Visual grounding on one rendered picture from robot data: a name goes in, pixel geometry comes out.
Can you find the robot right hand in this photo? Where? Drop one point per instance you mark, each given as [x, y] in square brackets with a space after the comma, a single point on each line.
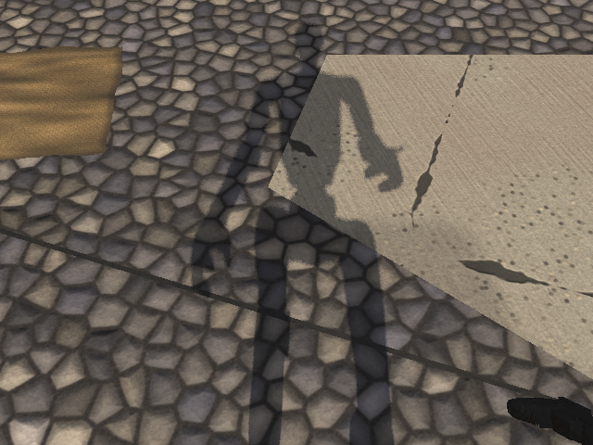
[567, 418]

